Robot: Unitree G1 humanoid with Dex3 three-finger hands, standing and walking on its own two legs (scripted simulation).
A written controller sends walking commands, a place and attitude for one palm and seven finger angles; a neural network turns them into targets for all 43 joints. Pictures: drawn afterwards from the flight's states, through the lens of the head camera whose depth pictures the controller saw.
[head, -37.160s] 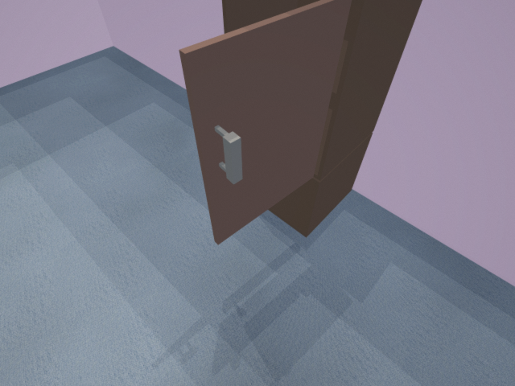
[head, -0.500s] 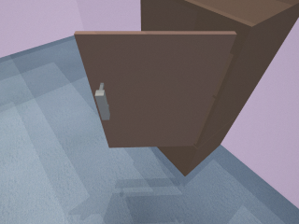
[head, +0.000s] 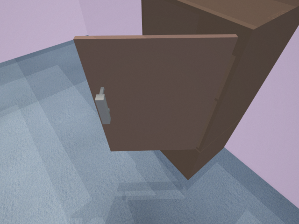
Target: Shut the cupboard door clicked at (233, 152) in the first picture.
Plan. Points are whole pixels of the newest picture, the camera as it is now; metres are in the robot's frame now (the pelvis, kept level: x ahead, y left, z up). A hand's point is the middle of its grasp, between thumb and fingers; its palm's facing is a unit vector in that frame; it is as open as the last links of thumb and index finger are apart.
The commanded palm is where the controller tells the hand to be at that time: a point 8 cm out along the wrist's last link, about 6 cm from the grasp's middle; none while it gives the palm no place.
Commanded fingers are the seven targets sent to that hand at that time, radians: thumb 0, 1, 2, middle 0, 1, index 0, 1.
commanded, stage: raise the hand and make a fist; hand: left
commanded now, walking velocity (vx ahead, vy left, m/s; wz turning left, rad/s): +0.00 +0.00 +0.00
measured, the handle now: (104, 105) +0.47 +0.19 +0.02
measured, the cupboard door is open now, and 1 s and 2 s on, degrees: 53 53 53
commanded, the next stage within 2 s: bring the fist close to the handle in 1.90 s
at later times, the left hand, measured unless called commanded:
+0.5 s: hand out of the picture +0.12 +0.18 -0.04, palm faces +0.15 -0.99 -0.05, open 5.7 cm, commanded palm +0.11 +0.23 -0.04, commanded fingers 0.00 0.90 0.90 -0.68 -0.82 -0.68 -0.82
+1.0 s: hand (75, 211) +0.16 +0.20 -0.02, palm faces +0.07 -1.00 -0.02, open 3.5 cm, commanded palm +0.13 +0.25 -0.01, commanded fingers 0.00 0.90 0.90 -1.13 -1.32 -1.13 -1.32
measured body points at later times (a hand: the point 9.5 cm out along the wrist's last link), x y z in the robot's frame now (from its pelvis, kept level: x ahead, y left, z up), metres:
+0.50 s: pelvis -0.05 -0.03 -0.11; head +0.00 -0.03 +0.34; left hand +0.10 +0.24 -0.04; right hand +0.20 -0.24 -0.16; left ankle +0.01 +0.10 -0.74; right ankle -0.03 -0.12 -0.74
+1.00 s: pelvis -0.04 +0.00 -0.08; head +0.01 +0.01 +0.37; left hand +0.15 +0.25 -0.01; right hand +0.14 -0.23 -0.15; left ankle +0.01 +0.10 -0.74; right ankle -0.03 -0.12 -0.74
